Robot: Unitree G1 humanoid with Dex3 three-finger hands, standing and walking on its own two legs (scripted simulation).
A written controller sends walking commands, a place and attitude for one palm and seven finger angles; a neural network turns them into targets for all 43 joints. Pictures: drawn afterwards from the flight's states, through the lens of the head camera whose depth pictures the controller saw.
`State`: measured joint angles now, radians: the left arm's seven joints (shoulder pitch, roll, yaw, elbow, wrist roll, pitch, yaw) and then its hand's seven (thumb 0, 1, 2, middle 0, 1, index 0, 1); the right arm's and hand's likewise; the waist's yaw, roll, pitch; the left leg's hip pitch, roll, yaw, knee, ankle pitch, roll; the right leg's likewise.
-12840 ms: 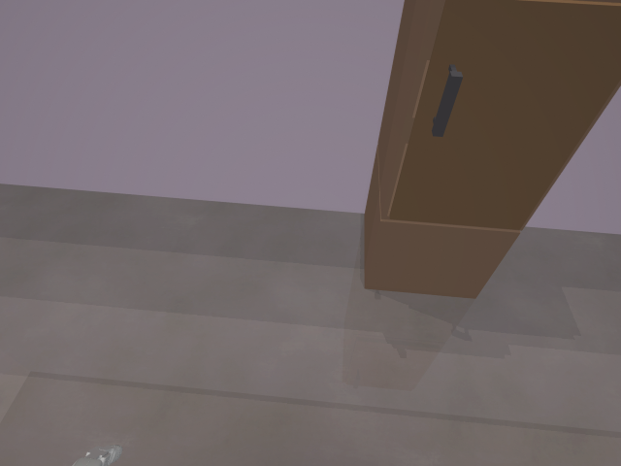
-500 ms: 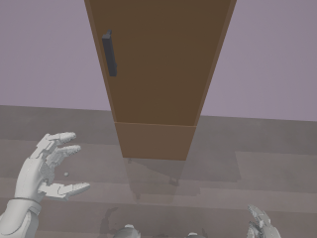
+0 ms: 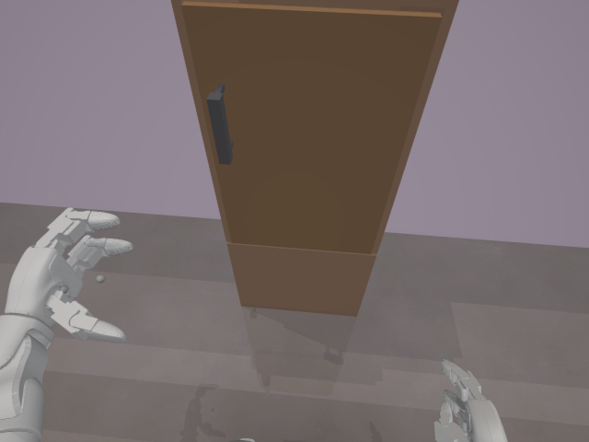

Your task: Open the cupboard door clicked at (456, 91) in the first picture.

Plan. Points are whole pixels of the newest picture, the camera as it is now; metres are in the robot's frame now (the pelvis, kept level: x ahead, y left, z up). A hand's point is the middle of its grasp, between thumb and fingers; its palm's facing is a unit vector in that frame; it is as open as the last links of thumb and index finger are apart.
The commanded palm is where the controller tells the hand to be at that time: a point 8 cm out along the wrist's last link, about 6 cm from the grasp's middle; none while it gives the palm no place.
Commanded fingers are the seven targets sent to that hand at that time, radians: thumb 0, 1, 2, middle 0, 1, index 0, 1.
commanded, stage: raise the hand with hooked fingers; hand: left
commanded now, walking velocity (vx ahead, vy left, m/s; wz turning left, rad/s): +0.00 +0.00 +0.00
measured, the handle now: (223, 124) +0.62 +0.19 +0.09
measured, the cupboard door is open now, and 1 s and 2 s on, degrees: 0 0 0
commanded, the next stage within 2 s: move the hooked fingers beside the handle in 0.60 s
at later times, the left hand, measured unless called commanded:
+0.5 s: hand (105, 264) +0.29 +0.26 +0.10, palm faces +0.02 -1.00 -0.02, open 14.0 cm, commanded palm +0.26 +0.31 +0.11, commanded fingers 0.00 -0.50 0.30 -0.30 -1.20 -0.30 -1.20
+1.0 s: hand (120, 235) +0.34 +0.26 +0.11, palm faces -0.02 -1.00 +0.00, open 14.0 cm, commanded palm +0.32 +0.31 +0.10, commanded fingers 0.00 -0.50 0.30 -0.30 -1.20 -0.30 -1.20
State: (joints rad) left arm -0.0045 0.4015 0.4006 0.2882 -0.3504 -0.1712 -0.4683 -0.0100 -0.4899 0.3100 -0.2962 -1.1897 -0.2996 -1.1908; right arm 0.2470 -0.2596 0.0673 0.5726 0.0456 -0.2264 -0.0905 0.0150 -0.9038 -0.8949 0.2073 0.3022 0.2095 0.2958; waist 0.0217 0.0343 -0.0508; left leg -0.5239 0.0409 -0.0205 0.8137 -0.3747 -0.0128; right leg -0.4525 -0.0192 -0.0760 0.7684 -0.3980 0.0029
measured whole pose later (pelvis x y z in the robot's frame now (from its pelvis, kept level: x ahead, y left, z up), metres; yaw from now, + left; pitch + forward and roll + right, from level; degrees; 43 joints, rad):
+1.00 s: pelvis -0.01 +0.00 +0.00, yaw -1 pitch +5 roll -1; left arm -0.33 0.45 0.41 0.61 -0.29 -0.18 -0.49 -0.01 -0.50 0.30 -0.30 -1.20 -0.30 -1.20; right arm 0.26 -0.28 0.07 0.59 0.05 -0.19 -0.10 0.01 -0.90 -0.89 0.21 0.30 0.21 0.30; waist -0.01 0.01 -0.03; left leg -0.54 0.04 -0.01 0.78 -0.34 -0.01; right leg -0.48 -0.02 -0.06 0.75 -0.37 0.00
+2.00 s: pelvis -0.01 +0.01 -0.02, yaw -3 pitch +17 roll -3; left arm -0.94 0.72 0.49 1.24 -0.11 -0.29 -0.45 -0.01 -0.50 0.30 -0.30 -1.20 -0.30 -1.20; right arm 0.40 -0.29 0.06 0.62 0.01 0.01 -0.06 0.01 -0.91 -0.89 0.21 0.30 0.21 0.30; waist -0.17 0.00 -0.06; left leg -0.83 0.07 0.00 0.93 -0.39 0.00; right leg -0.76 0.01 -0.04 0.85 -0.38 0.02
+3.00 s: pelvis +0.01 +0.02 -0.02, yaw -4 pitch +22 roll -5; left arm -1.07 0.78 0.50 1.29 -0.04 -0.25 -0.39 -0.01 -0.50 0.30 -0.30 -1.20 -0.30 -1.20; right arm 0.41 -0.28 0.07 0.58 -0.01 0.08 -0.02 0.00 -0.91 -0.89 0.21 0.30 0.21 0.30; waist -0.22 0.02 -0.07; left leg -0.92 0.08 -0.01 0.97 -0.43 0.01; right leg -0.83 0.02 -0.05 0.84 -0.40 0.03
